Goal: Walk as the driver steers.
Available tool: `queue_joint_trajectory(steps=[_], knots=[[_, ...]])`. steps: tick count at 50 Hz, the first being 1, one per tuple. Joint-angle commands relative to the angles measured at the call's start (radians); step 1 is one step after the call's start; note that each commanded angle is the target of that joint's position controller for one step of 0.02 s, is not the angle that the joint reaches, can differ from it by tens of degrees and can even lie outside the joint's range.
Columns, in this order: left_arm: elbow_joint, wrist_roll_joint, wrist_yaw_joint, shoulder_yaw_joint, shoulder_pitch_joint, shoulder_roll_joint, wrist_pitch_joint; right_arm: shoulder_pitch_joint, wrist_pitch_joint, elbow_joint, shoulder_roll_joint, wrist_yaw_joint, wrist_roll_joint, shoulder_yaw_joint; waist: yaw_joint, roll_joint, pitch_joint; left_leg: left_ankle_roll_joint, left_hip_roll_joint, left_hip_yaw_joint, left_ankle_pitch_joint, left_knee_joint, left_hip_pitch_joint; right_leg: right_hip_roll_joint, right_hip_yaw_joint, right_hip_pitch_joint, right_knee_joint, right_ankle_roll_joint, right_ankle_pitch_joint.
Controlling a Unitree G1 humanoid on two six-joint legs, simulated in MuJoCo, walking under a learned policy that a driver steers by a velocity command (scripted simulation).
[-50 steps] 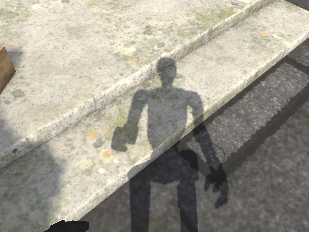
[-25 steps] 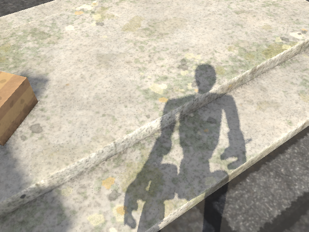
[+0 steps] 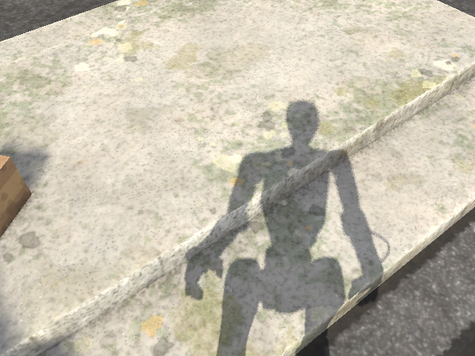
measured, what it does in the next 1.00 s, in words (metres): steps on the spot, turning left: left foot, then right foot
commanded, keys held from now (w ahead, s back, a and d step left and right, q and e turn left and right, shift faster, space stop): q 0.62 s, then no key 0.38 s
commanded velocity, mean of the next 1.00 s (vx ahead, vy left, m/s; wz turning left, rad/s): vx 0.01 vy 0.00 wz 0.44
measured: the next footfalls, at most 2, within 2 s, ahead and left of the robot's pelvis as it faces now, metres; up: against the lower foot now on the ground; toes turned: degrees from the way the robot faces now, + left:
left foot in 0.40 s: -0.03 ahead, +0.11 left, +0.00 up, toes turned +16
right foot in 0.88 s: +0.04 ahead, -0.07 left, +0.00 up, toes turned +28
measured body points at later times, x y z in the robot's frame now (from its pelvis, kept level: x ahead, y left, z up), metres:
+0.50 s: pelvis -0.03 +0.02 +0.01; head -0.02 +0.05 +0.46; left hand -0.03 +0.31 -0.13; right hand +0.15 -0.21 -0.10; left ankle -0.07 +0.10 -0.73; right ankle +0.00 -0.10 -0.68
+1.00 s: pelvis -0.04 +0.00 +0.01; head -0.02 -0.01 +0.46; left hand -0.06 +0.27 -0.10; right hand +0.16 -0.19 -0.13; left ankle -0.09 +0.09 -0.71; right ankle +0.00 -0.09 -0.73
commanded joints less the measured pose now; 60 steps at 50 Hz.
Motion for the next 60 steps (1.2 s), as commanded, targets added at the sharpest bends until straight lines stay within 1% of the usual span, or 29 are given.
queue_joint_trajectory(steps=[1,2,4,7,10,15,18,19,20,21,22,23,24,26,29,37,41,43,44,45,46,47,49,51,53,55,57,58,60], knots=[[-0.038,0.005,0.017,0.065,0.106,0.259,-0.002,-0.024,0.009,-0.100,-0.018,-0.015,0.012,-0.013,0.053,-0.323,-0.004,0.004,-0.082,0.038,-0.397,0.286,-0.240,-0.437,0.432,0.094,-0.380,-0.172,0.016],[-0.048,0.007,0.019,0.057,0.086,0.215,0.003,-0.023,0.018,-0.091,-0.085,-0.013,-0.025,-0.029,0.051,-0.212,0.009,0.000,-0.009,-0.026,-0.412,0.488,-0.180,-0.440,0.412,-0.001,-0.376,-0.228,0.086],[-0.066,0.001,0.020,0.031,-0.036,0.129,0.002,0.017,0.035,-0.057,-0.103,-0.004,-0.016,-0.048,-0.026,-0.082,0.039,-0.010,0.012,-0.043,-0.285,0.605,-0.144,-0.312,0.215,-0.043,-0.341,-0.184,0.132],[-0.071,-0.002,0.023,0.029,-0.031,0.123,-0.006,0.027,0.046,-0.047,-0.086,0.003,-0.018,-0.048,-0.013,-0.112,0.006,-0.054,0.018,-0.003,-0.223,0.606,-0.182,-0.253,0.075,0.086,-0.289,-0.165,0.302],[-0.043,-0.001,0.021,0.037,0.038,0.145,-0.009,-0.041,0.050,-0.079,-0.073,0.013,-0.007,-0.039,0.033,-0.128,-0.032,-0.079,0.039,0.015,-0.248,0.475,-0.175,-0.281,0.043,0.199,-0.243,-0.180,0.387],[-0.028,0.012,-0.008,0.059,0.046,0.210,0.000,-0.096,0.053,-0.130,-0.078,0.030,0.008,-0.025,0.070,-0.189,-0.056,-0.044,0.039,0.084,-0.314,0.237,-0.022,-0.325,0.007,0.194,-0.186,-0.181,0.433],[-0.023,0.006,-0.018,0.071,0.019,0.236,0.009,-0.041,0.041,-0.127,-0.080,0.033,0.012,-0.024,0.029,-0.171,-0.061,-0.007,0.024,0.109,-0.187,0.021,0.111,-0.325,-0.039,0.154,-0.091,-0.128,0.427],[-0.014,0.005,-0.023,0.073,0.033,0.233,0.014,-0.025,0.030,-0.123,-0.096,0.028,0.008,-0.026,0.015,-0.120,-0.056,0.007,0.024,0.074,-0.068,-0.112,0.194,-0.309,-0.079,0.088,-0.025,-0.066,0.332],[-0.019,0.005,-0.032,0.066,0.061,0.190,0.020,-0.012,0.017,-0.128,-0.175,0.019,-0.008,-0.043,0.020,0.074,-0.040,0.042,0.167,-0.155,-0.017,-0.257,0.281,-0.228,-0.157,-0.059,0.165,0.012,0.094],[-0.099,-0.003,-0.023,0.039,-0.008,0.111,0.027,0.015,0.010,-0.141,-0.328,0.015,-0.006,-0.077,0.005,0.322,0.014,0.190,0.437,-0.513,0.388,-0.267,0.272,-0.032,-0.163,-0.300,0.316,0.079,-0.329],[-0.102,0.005,-0.009,0.040,-0.081,0.141,0.038,0.085,0.011,-0.119,-0.292,0.007,-0.008,-0.081,-0.052,0.180,-0.006,0.269,0.441,-0.465,0.426,-0.234,0.243,-0.045,-0.012,-0.281,0.489,0.071,-0.349],[-0.086,-0.008,-0.014,0.043,-0.053,0.144,0.043,0.022,0.016,-0.124,-0.239,0.000,-0.001,-0.064,-0.001,0.124,0.010,0.255,0.365,-0.365,0.349,-0.228,0.213,-0.054,0.024,-0.276,0.528,0.061,-0.266],[-0.070,-0.016,-0.022,0.046,-0.034,0.152,0.035,-0.067,0.023,-0.141,-0.206,-0.004,0.001,-0.052,0.037,0.110,0.036,0.208,0.288,-0.297,0.258,-0.236,0.184,-0.060,0.038,-0.266,0.502,0.051,-0.177],[-0.054,0.010,-0.033,0.055,-0.011,0.181,0.028,-0.130,0.025,-0.168,-0.170,-0.008,0.012,-0.039,0.051,0.128,-0.006,0.182,0.223,-0.252,0.342,-0.213,0.228,-0.039,0.026,-0.264,0.525,0.051,-0.093],[-0.065,0.003,-0.035,0.049,-0.009,0.157,0.027,-0.072,0.014,-0.152,-0.194,-0.002,0.015,-0.044,0.035,0.079,-0.045,0.194,0.228,-0.279,0.385,-0.197,0.282,-0.023,0.037,-0.266,0.504,0.069,-0.075],[-0.087,-0.011,-0.022,0.034,-0.044,0.142,0.033,-0.035,0.013,-0.135,-0.200,-0.007,-0.004,-0.035,-0.004,0.110,-0.041,0.202,0.232,-0.348,0.298,-0.191,0.252,0.005,0.034,-0.140,0.270,0.052,-0.113],[-0.076,-0.023,-0.015,0.031,-0.014,0.136,0.027,-0.077,0.018,-0.125,-0.197,-0.005,-0.007,-0.025,0.014,0.111,-0.038,0.177,0.224,-0.376,0.318,-0.167,0.187,0.030,0.022,0.022,0.094,0.023,-0.111],[-0.049,-0.020,-0.009,0.024,0.046,0.115,0.016,-0.115,0.019,-0.118,-0.179,-0.008,0.008,-0.012,0.063,0.078,-0.038,0.124,0.188,-0.365,0.268,-0.125,0.126,0.030,0.016,0.183,-0.176,0.003,0.060],[-0.050,-0.006,-0.003,0.026,0.039,0.139,0.006,-0.100,0.014,-0.116,-0.148,-0.010,0.010,0.000,0.052,0.023,-0.043,0.070,0.151,-0.351,0.151,-0.099,0.063,-0.049,0.102,0.266,-0.261,-0.011,0.125],[-0.065,0.010,0.004,0.025,0.024,0.191,-0.004,-0.050,0.006,-0.117,-0.080,-0.008,0.009,0.020,0.019,-0.147,-0.074,0.019,0.057,-0.253,-0.111,0.033,0.007,-0.266,0.320,0.331,-0.334,-0.052,0.218],[-0.075,0.001,-0.005,0.025,-0.048,0.222,-0.002,-0.058,0.013,-0.104,-0.131,-0.019,0.016,0.005,0.017,-0.190,-0.022,-0.002,-0.046,-0.126,-0.315,0.101,0.061,-0.364,0.380,0.117,-0.327,-0.179,0.352],[-0.069,-0.001,-0.014,0.017,-0.062,0.180,-0.006,-0.058,0.019,-0.086,-0.159,-0.021,0.005,-0.002,0.016,-0.155,0.002,-0.013,-0.011,-0.123,-0.332,0.203,0.119,-0.352,0.360,0.057,-0.329,-0.221,0.366],[-0.055,-0.005,-0.018,-0.001,-0.097,0.137,-0.010,-0.054,0.023,-0.055,-0.140,-0.015,0.011,-0.003,0.001,-0.140,0.026,-0.029,-0.006,-0.114,-0.278,0.238,0.132,-0.251,0.244,0.050,-0.316,-0.179,0.341],[-0.031,-0.007,-0.013,-0.002,-0.082,0.148,-0.012,-0.045,0.024,-0.029,-0.119,-0.009,0.004,0.005,0.004,-0.154,0.013,-0.045,0.007,-0.087,-0.254,0.174,0.122,-0.202,0.189,0.127,-0.273,-0.151,0.420],[0.002,-0.002,-0.019,0.000,-0.031,0.160,-0.010,-0.060,0.018,-0.005,-0.088,-0.012,0.001,0.021,0.037,-0.147,-0.021,-0.047,0.009,-0.041,-0.230,0.045,0.148,-0.176,0.199,0.188,-0.292,-0.137,0.164],[0.029,-0.006,-0.026,0.024,0.003,0.211,0.006,-0.076,0.006,0.007,-0.096,-0.014,-0.011,0.022,0.048,-0.162,0.026,-0.033,-0.013,0.021,-0.211,-0.045,0.154,-0.165,0.252,0.172,-0.327,-0.136,-0.169],[0.039,-0.013,-0.034,0.032,0.005,0.204,0.014,-0.058,-0.011,0.026,-0.089,-0.016,-0.016,0.027,0.036,-0.134,0.072,-0.002,0.000,0.021,-0.189,-0.132,0.233,-0.156,0.270,0.080,-0.334,-0.124,-0.326],[0.035,-0.015,-0.038,0.032,-0.013,0.186,0.009,-0.021,-0.022,0.044,-0.088,-0.017,-0.020,0.029,0.018,-0.109,0.078,0.022,0.027,-0.014,-0.199,-0.145,0.297,-0.144,0.261,0.015,-0.307,-0.115,-0.341],[-0.012,-0.022,-0.052,0.018,-0.129,0.130,-0.011,0.081,-0.039,0.083,-0.136,-0.016,-0.008,0.017,-0.037,0.071,0.104,0.112,0.149,-0.257,-0.426,-0.270,0.344,-0.017,0.107,-0.149,-0.120,-0.061,-0.253]])
Keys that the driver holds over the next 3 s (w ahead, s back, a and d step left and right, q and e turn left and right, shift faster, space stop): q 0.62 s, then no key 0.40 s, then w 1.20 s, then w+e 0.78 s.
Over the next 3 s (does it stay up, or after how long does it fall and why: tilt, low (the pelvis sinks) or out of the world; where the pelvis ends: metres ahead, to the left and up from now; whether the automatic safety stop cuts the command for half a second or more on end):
stays up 0.83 0.40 0.21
